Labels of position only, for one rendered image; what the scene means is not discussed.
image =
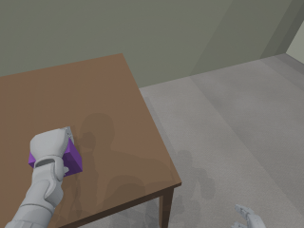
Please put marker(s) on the sponge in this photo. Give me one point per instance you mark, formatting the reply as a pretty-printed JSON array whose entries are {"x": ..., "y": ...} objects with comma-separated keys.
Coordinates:
[{"x": 71, "y": 158}]

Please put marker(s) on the robot left forearm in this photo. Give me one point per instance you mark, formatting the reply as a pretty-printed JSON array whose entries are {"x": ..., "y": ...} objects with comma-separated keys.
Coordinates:
[{"x": 44, "y": 194}]

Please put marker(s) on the table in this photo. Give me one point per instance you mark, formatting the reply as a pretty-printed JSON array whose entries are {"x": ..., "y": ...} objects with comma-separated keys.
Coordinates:
[{"x": 124, "y": 159}]

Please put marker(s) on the left robot hand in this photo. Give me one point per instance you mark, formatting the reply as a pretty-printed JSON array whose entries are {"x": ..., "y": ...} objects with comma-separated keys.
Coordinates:
[{"x": 51, "y": 143}]

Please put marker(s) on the right robot hand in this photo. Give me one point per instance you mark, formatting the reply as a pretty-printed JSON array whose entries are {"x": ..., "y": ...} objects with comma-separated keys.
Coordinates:
[{"x": 253, "y": 221}]

